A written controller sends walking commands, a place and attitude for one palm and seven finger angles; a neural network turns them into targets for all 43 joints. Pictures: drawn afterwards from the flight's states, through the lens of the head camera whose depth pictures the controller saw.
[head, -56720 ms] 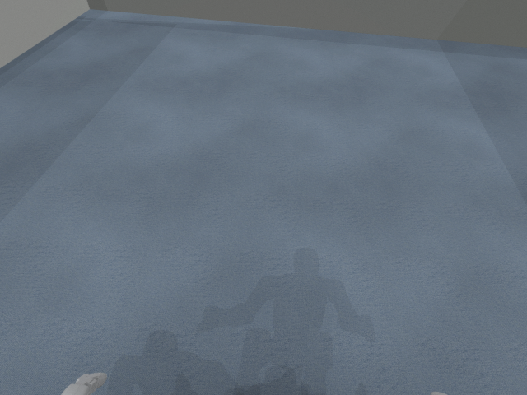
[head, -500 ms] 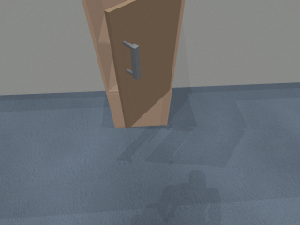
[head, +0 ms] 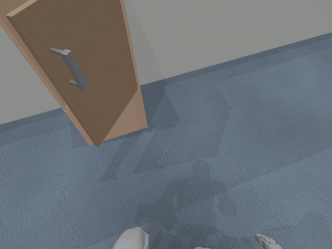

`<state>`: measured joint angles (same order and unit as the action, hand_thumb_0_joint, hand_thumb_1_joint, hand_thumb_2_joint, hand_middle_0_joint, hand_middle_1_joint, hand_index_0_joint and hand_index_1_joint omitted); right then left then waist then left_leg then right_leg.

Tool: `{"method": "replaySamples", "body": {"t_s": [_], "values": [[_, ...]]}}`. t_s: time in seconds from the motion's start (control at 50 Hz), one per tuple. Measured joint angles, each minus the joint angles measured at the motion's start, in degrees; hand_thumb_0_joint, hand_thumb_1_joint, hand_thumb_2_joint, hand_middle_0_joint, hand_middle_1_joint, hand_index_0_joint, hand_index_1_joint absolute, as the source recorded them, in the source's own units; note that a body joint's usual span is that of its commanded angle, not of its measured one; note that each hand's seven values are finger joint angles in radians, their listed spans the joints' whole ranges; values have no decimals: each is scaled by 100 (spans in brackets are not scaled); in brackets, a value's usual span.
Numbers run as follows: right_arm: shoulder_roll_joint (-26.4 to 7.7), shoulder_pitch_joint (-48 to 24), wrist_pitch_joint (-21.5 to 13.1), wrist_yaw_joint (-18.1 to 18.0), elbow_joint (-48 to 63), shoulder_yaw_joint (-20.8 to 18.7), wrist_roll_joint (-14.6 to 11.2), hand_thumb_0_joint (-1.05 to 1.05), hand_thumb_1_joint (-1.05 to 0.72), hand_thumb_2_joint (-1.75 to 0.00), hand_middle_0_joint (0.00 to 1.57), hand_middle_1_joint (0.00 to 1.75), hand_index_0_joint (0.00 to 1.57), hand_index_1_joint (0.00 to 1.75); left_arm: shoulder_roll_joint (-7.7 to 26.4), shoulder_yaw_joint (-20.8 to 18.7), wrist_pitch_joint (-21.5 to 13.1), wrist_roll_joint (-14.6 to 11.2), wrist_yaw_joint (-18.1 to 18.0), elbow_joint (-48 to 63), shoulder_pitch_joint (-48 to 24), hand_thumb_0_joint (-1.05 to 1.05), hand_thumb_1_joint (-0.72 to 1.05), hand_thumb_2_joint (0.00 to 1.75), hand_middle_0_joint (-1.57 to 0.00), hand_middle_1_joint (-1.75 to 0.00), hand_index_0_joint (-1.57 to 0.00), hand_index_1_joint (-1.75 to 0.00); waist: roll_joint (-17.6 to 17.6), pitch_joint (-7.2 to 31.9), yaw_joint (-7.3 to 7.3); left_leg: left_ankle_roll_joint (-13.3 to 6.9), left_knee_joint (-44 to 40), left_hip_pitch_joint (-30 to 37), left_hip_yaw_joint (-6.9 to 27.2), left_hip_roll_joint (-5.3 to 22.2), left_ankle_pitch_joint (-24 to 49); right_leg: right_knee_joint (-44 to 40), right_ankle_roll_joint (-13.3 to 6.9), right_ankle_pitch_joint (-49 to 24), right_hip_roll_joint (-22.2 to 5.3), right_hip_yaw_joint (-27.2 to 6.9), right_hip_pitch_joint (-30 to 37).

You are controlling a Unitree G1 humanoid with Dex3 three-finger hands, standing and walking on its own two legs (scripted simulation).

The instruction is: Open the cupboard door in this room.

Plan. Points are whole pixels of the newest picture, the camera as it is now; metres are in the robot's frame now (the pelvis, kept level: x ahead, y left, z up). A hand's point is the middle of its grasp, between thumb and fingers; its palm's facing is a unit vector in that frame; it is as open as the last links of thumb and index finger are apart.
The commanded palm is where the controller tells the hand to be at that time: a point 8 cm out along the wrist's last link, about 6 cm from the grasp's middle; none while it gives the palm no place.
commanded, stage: walk to a spot facing it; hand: left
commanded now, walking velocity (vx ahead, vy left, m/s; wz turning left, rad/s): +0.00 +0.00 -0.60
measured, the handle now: (70, 70) +0.54 +0.32 +0.08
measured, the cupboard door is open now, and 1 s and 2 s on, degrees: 47 47 47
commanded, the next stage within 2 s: none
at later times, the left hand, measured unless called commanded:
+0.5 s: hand (103, 230) +0.17 +0.20 -0.16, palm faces -0.29 -0.93 -0.23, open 7.4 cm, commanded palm none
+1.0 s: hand (134, 224) +0.19 +0.11 -0.16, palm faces -0.48 -0.86 -0.20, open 7.4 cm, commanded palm none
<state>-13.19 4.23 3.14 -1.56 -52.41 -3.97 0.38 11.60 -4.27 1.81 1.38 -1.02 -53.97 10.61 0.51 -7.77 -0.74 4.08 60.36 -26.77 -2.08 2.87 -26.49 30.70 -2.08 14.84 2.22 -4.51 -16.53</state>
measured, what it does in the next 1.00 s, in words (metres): steps on the spot, turning right: left foot, then right foot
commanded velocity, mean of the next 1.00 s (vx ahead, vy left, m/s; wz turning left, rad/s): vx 0.13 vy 0.00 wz -0.60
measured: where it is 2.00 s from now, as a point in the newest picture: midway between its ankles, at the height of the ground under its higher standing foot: (238, 209)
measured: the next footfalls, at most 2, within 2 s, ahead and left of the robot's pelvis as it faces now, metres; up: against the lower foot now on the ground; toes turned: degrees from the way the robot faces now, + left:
left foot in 0.18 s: +0.06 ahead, +0.15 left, +0.00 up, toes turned -6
right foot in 0.58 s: +0.01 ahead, -0.12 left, +0.00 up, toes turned -25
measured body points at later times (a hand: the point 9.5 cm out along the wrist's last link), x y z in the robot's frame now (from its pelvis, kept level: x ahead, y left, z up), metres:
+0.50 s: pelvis +0.01 +0.02 +0.00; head +0.08 +0.01 +0.45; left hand +0.18 +0.25 -0.15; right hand -0.03 -0.23 -0.14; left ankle +0.02 +0.15 -0.74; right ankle -0.04 -0.11 -0.69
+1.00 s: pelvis +0.07 -0.04 +0.01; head +0.11 -0.06 +0.45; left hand +0.21 +0.16 -0.14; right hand +0.03 -0.31 -0.13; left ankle +0.17 +0.07 -0.70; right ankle -0.03 -0.10 -0.74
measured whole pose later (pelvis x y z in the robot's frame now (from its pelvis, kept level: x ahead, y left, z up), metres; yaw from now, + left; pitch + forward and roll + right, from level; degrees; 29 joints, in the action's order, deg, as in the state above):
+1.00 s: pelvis +0.07 -0.04 +0.01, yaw -34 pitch +2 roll +1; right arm -12.7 7.5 0.6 0.4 -50.6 -3.8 0.8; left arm 10.5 -3.8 -0.3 1.5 1.2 -55.0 17.1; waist -1.0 -3.4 -2.4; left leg 4.3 43.6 -24.9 -0.7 1.9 -21.2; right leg 23.7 -2.9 16.2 3.7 -8.5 -9.0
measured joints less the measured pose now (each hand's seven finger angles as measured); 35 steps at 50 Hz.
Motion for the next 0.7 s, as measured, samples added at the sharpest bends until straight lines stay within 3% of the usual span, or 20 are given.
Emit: {"method": "replaySamples", "body": {"t_s": [0.12,0.18,0.22,0.26,0.3,0.36,0.42,0.48,0.54,0.58,0.6,0.64,0.7], "values": [[87,-176,-81,-9,231,42,-43,0,-90,-90,20,30,19,29,-5,12,70,26,59,40,113,0,90,90,-20,-30,-20,-30,-185,79,-70,-44,-1260,345,170,-177,137,-138,101,-114,148,-396,-13],[95,-61,-209,-31,316,116,-49,0,-90,-90,20,30,19,29,40,-13,133,-21,80,82,152,0,90,90,-20,-30,-20,-30,-202,195,-41,-146,-2650,891,219,-156,756,118,214,7,290,-513,-191],[122,55,-283,-63,310,145,11,0,-90,-90,20,30,19,29,116,-29,190,-53,118,67,42,0,90,90,-20,-30,-20,-30,-244,167,-30,-372,-2660,897,165,-128,886,1009,279,926,284,-365,-531],[174,217,-275,-83,289,221,83,0,-90,-90,20,30,20,30,216,-72,215,-21,170,103,-43,0,90,90,-20,-30,-20,-30,-301,113,-66,-447,-2685,999,41,-49,855,2169,375,1354,197,-82,-903],[221,421,-271,-100,266,272,114,0,-90,-90,20,30,20,30,301,-121,205,3,217,134,-118,0,91,90,-20,-30,-20,-30,-312,99,-72,-433,-2889,1140,-49,41,922,3060,460,1285,72,140,-1186],[257,670,-263,-108,207,303,123,0,-90,-90,20,30,20,30,384,-152,209,-13,267,213,-176,0,91,90,-20,-30,-19,-30,-290,93,-72,-396,-3156,1311,-241,165,1027,3611,554,1017,-152,329,-1383],[258,864,-268,-102,138,291,121,0,-90,-90,20,30,20,30,415,-149,234,-18,302,229,-207,0,91,90,-20,-30,-19,-30,-243,108,-19,-348,-3264,1419,-482,274,1028,3353,594,868,-339,445,-1322],[209,1027,-271,-76,68,247,135,0,-90,-90,20,30,20,30,387,-103,259,-23,329,200,-276,0,91,90,-19,-30,-19,-30,-147,103,88,-276,-3204,1480,-712,384,942,2463,546,930,-447,605,-1008],[106,1167,-247,-33,-1,192,138,0,-90,-90,20,30,20,30,329,-34,226,-35,346,206,-357,0,91,90,-19,-30,-19,-30,-14,98,198,-156,-2940,1472,-929,523,751,1375,423,878,-419,768,-548],[21,1290,-207,1,-33,148,95,0,-90,-90,20,30,20,30,314,13,136,-31,349,261,-367,0,91,90,-19,-30,-19,-30,40,149,231,-51,-2494,1344,-1045,623,516,462,229,235,-381,829,-129],[-46,1256,-148,14,-79,115,64,0,-90,-90,20,30,20,30,265,20,58,-18,311,258,-398,0,91,90,-19,-30,-19,-30,126,120,233,-18,-1965,1158,-927,658,156,518,96,262,-307,796,-168],[-146,1122,1,-6,-159,69,24,1,-90,-90,20,30,20,30,165,74,-24,-44,219,264,-428,0,91,90,-20,-30,-19,-30,229,38,281,-13,-728,694,-447,477,-387,652,-32,431,-221,716,-190],[-170,942,79,24,-176,33,33,1,-90,-90,20,30,19,29,58,93,-24,-61,110,288,-340,0,91,90,-20,-30,-20,-30,197,40,267,40,268,168,-163,297,-89,288,-57,288,-130,522,-19]]}}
